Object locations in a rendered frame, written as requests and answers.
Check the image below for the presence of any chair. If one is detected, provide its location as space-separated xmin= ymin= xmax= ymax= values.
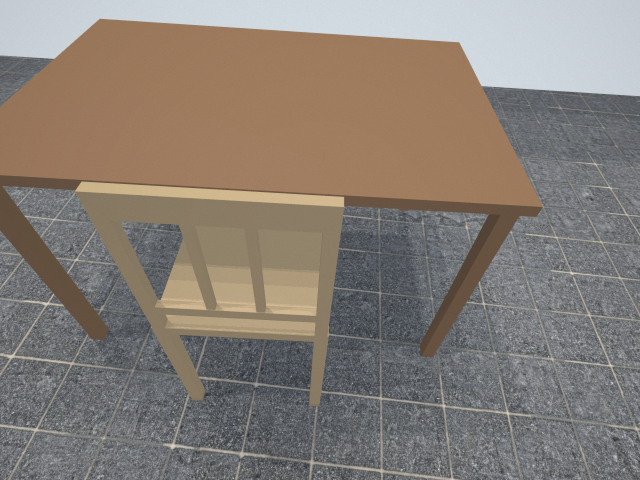
xmin=75 ymin=182 xmax=344 ymax=406

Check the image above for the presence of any table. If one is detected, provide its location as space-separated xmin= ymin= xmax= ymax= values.
xmin=0 ymin=19 xmax=543 ymax=357

